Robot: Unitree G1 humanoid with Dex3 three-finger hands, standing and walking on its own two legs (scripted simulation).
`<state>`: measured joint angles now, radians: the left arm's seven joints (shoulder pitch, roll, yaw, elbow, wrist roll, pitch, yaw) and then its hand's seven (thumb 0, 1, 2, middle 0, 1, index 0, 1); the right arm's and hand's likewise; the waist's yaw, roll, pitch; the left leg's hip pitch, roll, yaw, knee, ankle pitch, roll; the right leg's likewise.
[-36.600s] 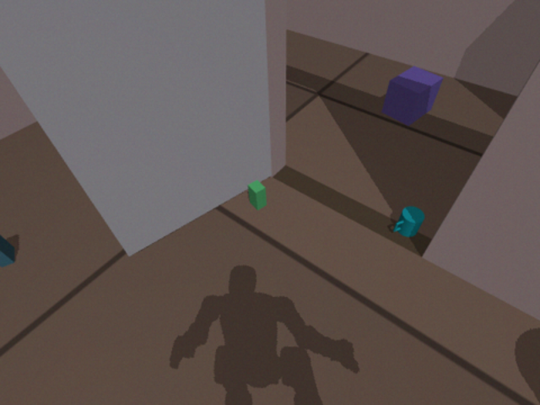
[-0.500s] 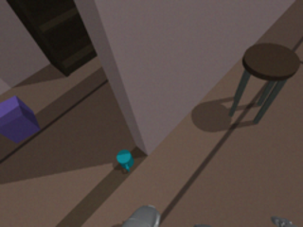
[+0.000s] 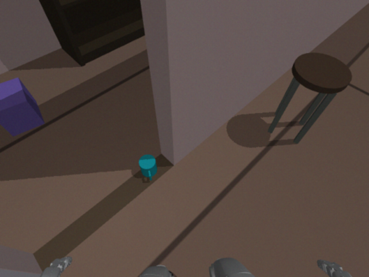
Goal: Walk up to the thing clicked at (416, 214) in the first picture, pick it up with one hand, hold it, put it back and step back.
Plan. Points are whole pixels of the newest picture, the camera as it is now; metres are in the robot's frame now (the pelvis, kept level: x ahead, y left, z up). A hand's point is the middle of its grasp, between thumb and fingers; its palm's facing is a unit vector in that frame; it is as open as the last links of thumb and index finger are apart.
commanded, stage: step back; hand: left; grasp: from above
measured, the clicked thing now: (148, 168) +0.69 +0.25 -0.71
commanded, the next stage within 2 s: none
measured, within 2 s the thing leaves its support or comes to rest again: neither
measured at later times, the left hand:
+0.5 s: hand out of the picture -0.04 +0.27 -0.13, palm faces +0.01 -0.89 -0.45, open 7.4 cm
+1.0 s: hand out of the picture -0.28 +0.26 -0.15, palm faces -0.05 -0.91 -0.40, open 7.4 cm
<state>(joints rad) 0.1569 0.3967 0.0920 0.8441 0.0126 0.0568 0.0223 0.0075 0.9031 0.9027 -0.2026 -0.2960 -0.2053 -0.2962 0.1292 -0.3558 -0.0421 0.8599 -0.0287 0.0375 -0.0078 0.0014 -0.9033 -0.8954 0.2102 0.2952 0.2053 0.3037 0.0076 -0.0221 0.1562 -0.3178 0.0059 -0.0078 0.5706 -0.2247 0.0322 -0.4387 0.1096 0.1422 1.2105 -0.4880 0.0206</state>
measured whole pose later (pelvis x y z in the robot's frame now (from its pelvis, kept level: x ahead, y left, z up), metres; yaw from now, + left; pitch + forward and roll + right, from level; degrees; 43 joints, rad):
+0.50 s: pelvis -0.17 -0.01 -0.01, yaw +2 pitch -1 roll +1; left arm 0.11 0.36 0.08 0.78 0.04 0.04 0.03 0.01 0.90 0.90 -0.21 -0.30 -0.21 -0.30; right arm 0.22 -0.41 -0.06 0.91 -0.01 0.06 -0.03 0.00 -0.91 -0.90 0.21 0.29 0.20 0.30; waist -0.01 0.04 0.18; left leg -0.30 -0.06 -0.09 0.85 -0.50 -0.03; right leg -0.39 -0.06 -0.02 0.63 -0.22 0.01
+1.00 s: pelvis -0.34 -0.01 -0.01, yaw -3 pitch -3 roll -1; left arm 0.22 0.35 0.06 0.92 0.05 0.03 0.00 0.01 0.90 0.90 -0.20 -0.30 -0.21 -0.30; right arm 0.09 -0.39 -0.05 0.86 -0.02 0.07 -0.01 0.00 -0.91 -0.90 0.21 0.29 0.20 0.30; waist 0.04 0.05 0.14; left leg -0.46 0.00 -0.06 0.84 -0.42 0.00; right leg -0.23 0.03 0.03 0.65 -0.37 -0.01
